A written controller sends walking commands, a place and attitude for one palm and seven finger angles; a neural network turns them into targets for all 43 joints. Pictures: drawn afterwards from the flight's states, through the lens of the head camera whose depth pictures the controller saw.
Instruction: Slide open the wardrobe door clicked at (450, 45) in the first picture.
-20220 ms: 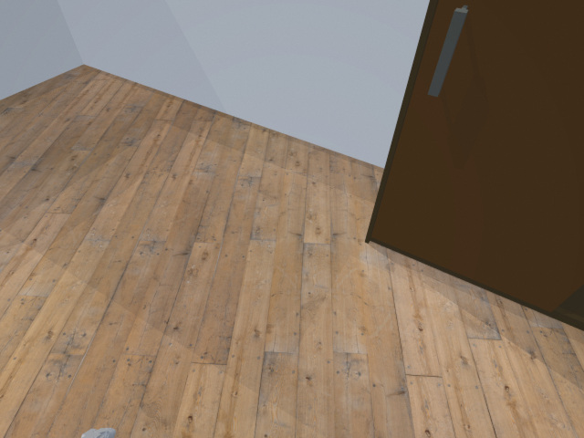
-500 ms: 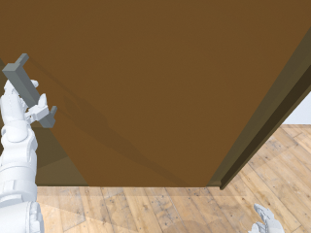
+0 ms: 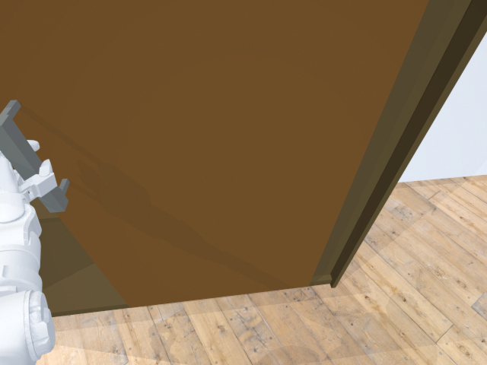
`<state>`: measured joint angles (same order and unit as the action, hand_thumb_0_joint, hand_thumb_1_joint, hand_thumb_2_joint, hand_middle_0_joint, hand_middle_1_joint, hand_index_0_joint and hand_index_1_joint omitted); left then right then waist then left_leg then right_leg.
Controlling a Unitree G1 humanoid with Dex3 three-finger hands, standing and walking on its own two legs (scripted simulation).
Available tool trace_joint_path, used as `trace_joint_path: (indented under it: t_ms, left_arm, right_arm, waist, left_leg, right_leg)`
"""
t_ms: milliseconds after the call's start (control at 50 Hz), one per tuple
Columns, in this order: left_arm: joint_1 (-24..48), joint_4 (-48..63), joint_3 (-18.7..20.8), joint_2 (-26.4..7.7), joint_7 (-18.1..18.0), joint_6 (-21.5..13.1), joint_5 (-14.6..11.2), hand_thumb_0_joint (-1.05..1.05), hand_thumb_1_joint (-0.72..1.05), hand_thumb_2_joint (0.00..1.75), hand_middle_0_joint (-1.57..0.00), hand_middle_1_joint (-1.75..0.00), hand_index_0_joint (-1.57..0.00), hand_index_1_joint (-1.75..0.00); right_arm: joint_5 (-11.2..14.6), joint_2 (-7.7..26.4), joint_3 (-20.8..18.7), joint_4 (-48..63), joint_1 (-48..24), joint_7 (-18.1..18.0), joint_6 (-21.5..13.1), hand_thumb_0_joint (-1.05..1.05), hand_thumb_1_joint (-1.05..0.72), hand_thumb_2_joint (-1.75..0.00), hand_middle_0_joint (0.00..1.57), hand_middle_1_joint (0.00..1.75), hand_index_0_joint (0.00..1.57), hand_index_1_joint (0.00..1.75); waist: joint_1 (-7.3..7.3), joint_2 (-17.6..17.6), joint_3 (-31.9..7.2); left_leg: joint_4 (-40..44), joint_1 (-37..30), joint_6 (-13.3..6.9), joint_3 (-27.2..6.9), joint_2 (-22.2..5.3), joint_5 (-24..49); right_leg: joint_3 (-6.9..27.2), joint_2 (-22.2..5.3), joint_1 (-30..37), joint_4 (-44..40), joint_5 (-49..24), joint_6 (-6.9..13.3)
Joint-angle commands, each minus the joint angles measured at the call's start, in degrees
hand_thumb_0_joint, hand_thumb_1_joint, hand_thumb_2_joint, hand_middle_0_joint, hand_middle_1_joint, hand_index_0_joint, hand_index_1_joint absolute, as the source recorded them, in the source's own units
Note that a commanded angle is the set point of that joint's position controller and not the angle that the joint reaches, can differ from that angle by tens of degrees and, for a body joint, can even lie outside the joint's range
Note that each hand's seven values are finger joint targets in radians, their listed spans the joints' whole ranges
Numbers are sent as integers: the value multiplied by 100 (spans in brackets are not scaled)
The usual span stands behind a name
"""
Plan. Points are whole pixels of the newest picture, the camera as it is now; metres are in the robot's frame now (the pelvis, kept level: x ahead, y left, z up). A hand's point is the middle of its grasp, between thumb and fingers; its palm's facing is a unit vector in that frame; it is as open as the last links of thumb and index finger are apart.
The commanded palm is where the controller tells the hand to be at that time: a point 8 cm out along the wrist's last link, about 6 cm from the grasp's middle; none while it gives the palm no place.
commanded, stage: stop walking and hold the door there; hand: left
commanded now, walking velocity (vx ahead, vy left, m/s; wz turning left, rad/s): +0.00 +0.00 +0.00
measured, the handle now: (37, 160) +0.44 +0.37 +0.11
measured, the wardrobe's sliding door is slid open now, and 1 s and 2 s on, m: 0.59 0.59 0.59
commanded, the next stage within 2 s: loosen the grip on the handle in 1.50 s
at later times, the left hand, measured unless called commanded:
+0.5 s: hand (41, 180) +0.39 +0.35 +0.11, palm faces +0.41 -0.86 -0.29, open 6.3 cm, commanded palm +0.35 +0.37 +0.10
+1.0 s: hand (42, 180) +0.39 +0.34 +0.11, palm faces +0.39 -0.88 -0.27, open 6.2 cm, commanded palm +0.35 +0.38 +0.10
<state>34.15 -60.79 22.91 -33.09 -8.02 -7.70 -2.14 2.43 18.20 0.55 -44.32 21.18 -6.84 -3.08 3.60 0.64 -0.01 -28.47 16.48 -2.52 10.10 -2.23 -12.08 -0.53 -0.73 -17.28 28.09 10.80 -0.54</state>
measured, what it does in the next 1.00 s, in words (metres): steps on the spot: right foot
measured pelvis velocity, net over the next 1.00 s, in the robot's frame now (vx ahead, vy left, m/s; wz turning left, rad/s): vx -0.05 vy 0.07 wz -0.03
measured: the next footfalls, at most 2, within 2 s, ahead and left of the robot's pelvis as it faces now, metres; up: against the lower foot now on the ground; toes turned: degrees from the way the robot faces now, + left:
right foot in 0.84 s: -0.06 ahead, -0.03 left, +0.00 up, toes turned -2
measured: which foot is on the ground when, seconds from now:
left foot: down 0.00-1.00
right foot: down 0.00-0.44, up 0.46-0.82, down 0.84-1.00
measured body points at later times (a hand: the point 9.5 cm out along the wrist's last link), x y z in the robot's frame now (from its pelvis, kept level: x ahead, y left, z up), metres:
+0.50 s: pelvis -0.01 +0.06 -0.01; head +0.01 +0.04 +0.44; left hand +0.36 +0.39 +0.12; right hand +0.13 -0.23 -0.11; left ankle +0.02 +0.12 -0.74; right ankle +0.02 -0.10 -0.72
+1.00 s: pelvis -0.05 +0.07 +0.00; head -0.01 +0.05 +0.45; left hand +0.36 +0.39 +0.13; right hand +0.01 -0.22 -0.12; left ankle +0.02 +0.12 -0.74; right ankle -0.10 -0.02 -0.74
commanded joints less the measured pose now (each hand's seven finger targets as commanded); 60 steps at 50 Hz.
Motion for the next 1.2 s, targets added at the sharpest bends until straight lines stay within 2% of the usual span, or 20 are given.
trace_joint_path:
  t_ms: [0, 60, 120, 200, 260, 320, 340, 380, 440, 460, 520, 600, 740, 820, 880, 960, 1040, 1100, 1160, 1180]
  left_arm:
    - [1664, 1001, -88, -1366, 95, -370, 165, 0, 90, 90, -45, -140, -45, -140]
    - [1650, 1065, -416, -1015, 153, -373, 139, 0, 90, 90, -45, -140, -45, -140]
    - [1496, 1062, -173, -1262, 121, -380, 176, 0, 90, 90, -45, -140, -45, -140]
    - [1419, 1090, -66, -1455, 71, -386, 204, 0, 90, 90, -45, -140, -45, -140]
    - [1461, 1025, -111, -1429, 81, -364, 191, 0, 90, 90, -45, -140, -45, -140]
    - [1723, 1358, -270, -1085, 113, -286, 209, 0, 90, 90, -45, -140, -45, -140]
    - [1660, 1305, 7, -1370, 85, -274, 224, 0, 90, 90, -45, -140, -45, -140]
    - [1591, 1267, 394, -1875, 49, -363, 274, 0, 90, 90, -45, -140, -45, -140]
    - [2007, 1870, -797, -356, 256, -660, 206, 0, 90, 90, -45, -140, -45, -140]
    - [2139, 2122, -952, -193, 289, -733, 155, 0, 90, 90, -45, -140, -45, -140]
    - [2114, 2184, -1001, -156, 295, -596, 121, 0, 90, 90, -45, -140, -45, -140]
    - [2214, 2257, -884, -422, 321, -420, 124, 0, 90, 90, -45, -140, -45, -140]
    - [2303, 2233, -712, -674, 309, -299, 109, 0, 90, 90, -45, -140, -45, -140]
    - [2220, 1991, -519, -920, 336, -281, 111, 0, 90, 90, -45, -140, -45, -140]
    - [2271, 1653, -491, -925, 322, -217, 84, 0, 90, 90, -45, -140, -45, -140]
    - [2283, 1220, -568, -942, 334, -192, 75, 0, 90, 90, -45, -140, -45, -140]
    - [2325, 1063, -609, -895, 314, -205, 37, 0, 90, 90, -45, -140, -45, -140]
    - [2229, 831, -311, -1308, 278, -213, 65, 0, 90, 90, -45, -140, -45, -140]
    - [2261, 885, -621, -961, 352, -219, 25, 0, 90, 90, -45, -140, -45, -140]
    - [2183, 839, -351, -1268, 314, -216, 61, 0, 90, 90, -45, -140, -45, -140]
  right_arm:
    - [6, 957, -306, 682, -353, -60, -292, 0, -90, -90, 20, 30, 20, 30]
    - [21, 917, -297, 672, -365, -58, -290, 0, -90, -90, 20, 30, 20, 30]
    - [1, 963, -338, 667, -369, -47, -264, 0, -90, -90, 20, 30, 20, 30]
    - [-2, 954, -406, 719, -409, -22, -81, 0, -90, -90, 20, 30, 20, 30]
    - [3, 942, -430, 734, -530, -12, 47, 0, -90, -90, 20, 30, 20, 30]
    - [12, 823, -395, 801, -664, 13, 29, 0, -90, -90, 20, 30, 20, 30]
    - [-6, 850, -403, 732, -638, -5, 31, 0, -90, -90, 20, 30, 20, 30]
    - [-53, 943, -441, 713, -704, -80, 106, 0, -90, -90, 20, 30, 20, 30]
    - [-71, 744, -295, 1071, -912, 86, 41, 0, -90, -90, 20, 30, 20, 30]
    - [-45, 670, -236, 1132, -987, 129, -24, 0, -90, -90, 20, 30, 20, 30]
    - [2, 782, -359, 942, -756, 149, -134, 0, -90, -90, 20, 30, 20, 30]
    - [-49, 653, -219, 970, -661, 90, -224, 0, -90, -90, 20, 30, 20, 30]
    - [-166, 691, -136, 985, -543, 86, -314, 0, -90, -90, 20, 30, 20, 30]
    - [-170, 812, -198, 1021, -546, 95, -273, 0, -90, -90, 20, 30, 20, 30]
    - [-44, 820, -203, 978, -446, 46, -218, 0, -90, -90, 20, 30, 20, 30]
    - [-44, 909, -206, 887, -370, -19, -174, 0, -90, -90, 20, 30, 20, 30]
    - [-78, 951, -220, 852, -284, -59, -189, 0, -90, -90, 20, 30, 20, 30]
    - [-67, 1049, -265, 810, -206, -88, -162, 0, -90, -90, 20, 30, 20, 30]
    - [-25, 988, -230, 837, -213, -78, -157, 0, -90, -90, 20, 30, 20, 30]
    - [-32, 1058, -271, 806, -155, -79, -140, 0, -90, -90, 20, 30, 20, 30]
  waist:
    - [-231, 586, -1264]
    - [-181, 631, -1307]
    - [-228, 560, -1339]
    - [-181, 88, -1509]
    - [-235, -418, -1470]
    - [-236, -1012, -1355]
    - [-203, -1046, -1354]
    - [-268, -208, -1403]
    - [-204, 1340, -1337]
    - [-279, 1207, -1312]
    - [-222, 459, -1662]
    - [-214, 684, -1770]
    - [-248, 851, -1943]
    - [-195, 463, -2023]
    - [-172, -194, -2009]
    - [-148, 680, -1749]
    - [-153, 744, -1475]
    - [-169, 515, -1511]
    - [-105, 438, -1553]
    - [-144, 408, -1615]
  left_leg:
    - [746, -541, 64, -966, -884, 324]
    - [675, -717, 96, -944, -857, 524]
    - [472, -712, 114, -865, -788, 814]
    - [-326, -498, 284, -701, -482, 827]
    - [-1006, 48, 369, -893, -181, -567]
    - [-935, 287, 375, -1202, -181, -1192]
    - [-526, -14, 377, -1143, -195, -785]
    - [297, -687, 331, -848, -451, 1386]
    - [986, -1175, -236, -1988, -1577, 3353]
    - [836, -1317, -492, -2020, -1638, 3641]
    - [574, -1857, -480, -1598, -1406, 3719]
    - [938, -2087, -212, -1754, -1398, 2472]
    - [1085, -2127, 343, -1571, -1267, 2138]
    - [539, -1761, 685, -1220, -938, 2051]
    - [213, -1453, 70, -1187, -952, 2003]
    - [552, -1479, 13, -1551, -1132, 1483]
    - [994, -1280, 68, -1648, -1207, 604]
    - [719, -1177, 51, -1448, -1119, 1122]
    - [404, -1323, 11, -1293, -1038, 1641]
    - [284, -1326, 4, -1275, -1049, 1901]
  right_leg:
    - [276, -377, 379, -245, -358, 88]
    - [312, -399, 289, -278, -457, 93]
    - [408, -505, 306, -277, -843, 111]
    - [1082, -1396, 512, -391, -2199, 386]
    - [1476, -2067, 836, -477, -3147, 711]
    - [1276, -2359, 904, -276, -3272, 757]
    - [1055, -2239, 679, -126, -3065, 623]
    - [347, -1612, 303, 415, -2658, 209]
    - [-408, -307, -830, 2615, 2209, -177]
    - [-285, -274, -1048, 3190, 2499, -116]
    - [-330, -256, -1195, 3359, 1961, -202]
    - [-232, -148, -834, 2336, 1649, -129]
    - [-271, 41, 248, 99, 1170, 94]
    - [117, -423, 641, -546, 134, 364]
    - [396, -657, 741, -425, -792, 259]
    - [256, -461, 298, -334, 242, 187]
    - [185, -321, 271, -480, 807, 231]
    - [349, -494, 448, -615, 291, 271]
    - [507, -613, 413, -618, -442, 231]
    - [561, -676, 472, -557, -838, 223]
